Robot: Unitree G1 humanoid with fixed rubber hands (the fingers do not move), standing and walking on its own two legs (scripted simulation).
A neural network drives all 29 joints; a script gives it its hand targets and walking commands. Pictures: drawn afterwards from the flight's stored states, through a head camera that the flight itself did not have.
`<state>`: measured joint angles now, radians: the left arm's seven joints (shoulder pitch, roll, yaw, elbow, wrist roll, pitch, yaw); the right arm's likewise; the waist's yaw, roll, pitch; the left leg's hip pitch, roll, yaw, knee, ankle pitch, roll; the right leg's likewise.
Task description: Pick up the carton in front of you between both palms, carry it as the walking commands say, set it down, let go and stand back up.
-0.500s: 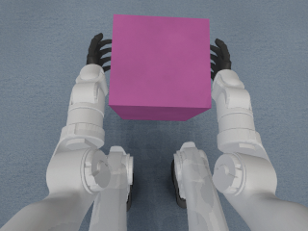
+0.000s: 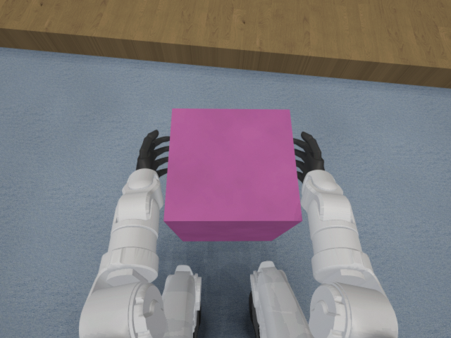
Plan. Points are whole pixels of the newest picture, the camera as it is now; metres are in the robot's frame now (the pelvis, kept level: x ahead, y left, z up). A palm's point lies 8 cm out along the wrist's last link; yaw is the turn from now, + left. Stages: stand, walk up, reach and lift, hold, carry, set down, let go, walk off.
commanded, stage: reach and lift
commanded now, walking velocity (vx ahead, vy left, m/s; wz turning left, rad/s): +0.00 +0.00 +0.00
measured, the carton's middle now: (229, 184) +0.42 -0.01 -0.10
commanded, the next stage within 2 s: hold in 1.72 s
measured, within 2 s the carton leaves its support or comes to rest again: neither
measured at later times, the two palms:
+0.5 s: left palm (111, 159) +0.37 +0.14 +0.12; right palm (350, 156) +0.37 -0.16 +0.12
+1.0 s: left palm (75, 149) +0.34 +0.15 +0.20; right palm (387, 142) +0.34 -0.15 +0.20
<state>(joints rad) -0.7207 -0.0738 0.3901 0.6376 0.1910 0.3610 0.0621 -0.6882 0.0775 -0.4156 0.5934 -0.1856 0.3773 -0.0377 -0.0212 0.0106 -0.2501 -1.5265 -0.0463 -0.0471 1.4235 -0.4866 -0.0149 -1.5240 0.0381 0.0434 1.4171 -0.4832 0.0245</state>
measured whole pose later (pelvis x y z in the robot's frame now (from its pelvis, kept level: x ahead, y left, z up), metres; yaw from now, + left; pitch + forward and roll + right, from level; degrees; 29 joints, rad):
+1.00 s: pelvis +0.04 +0.00 +0.17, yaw +0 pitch -5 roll +0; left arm -0.35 -0.17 0.34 0.41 0.31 0.60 -0.02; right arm -0.35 0.17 -0.33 0.40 -0.30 0.61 0.02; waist 0.00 0.00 0.03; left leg -0.19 -0.02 -0.06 0.49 -0.22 -0.01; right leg -0.19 0.02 0.05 0.49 -0.22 0.00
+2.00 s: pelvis +0.06 +0.00 +0.18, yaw +0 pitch -8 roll +0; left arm -0.25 -0.15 0.21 0.21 0.26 0.76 -0.01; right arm -0.24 0.15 -0.20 0.20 -0.25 0.77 0.01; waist 0.00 0.00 0.04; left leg -0.03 -0.02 -0.06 0.36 -0.19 0.00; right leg -0.03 0.01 0.06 0.36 -0.18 0.00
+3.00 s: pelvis +0.25 +0.01 +0.17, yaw +1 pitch +6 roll +1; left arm -0.16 -0.13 0.09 -0.33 0.11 1.20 0.10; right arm -0.15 0.13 -0.13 -0.34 -0.08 1.21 -0.10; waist 0.02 -0.04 -0.13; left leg -0.52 0.04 0.14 0.74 -0.37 0.00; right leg -0.11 -0.06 -0.15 0.36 -0.35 0.01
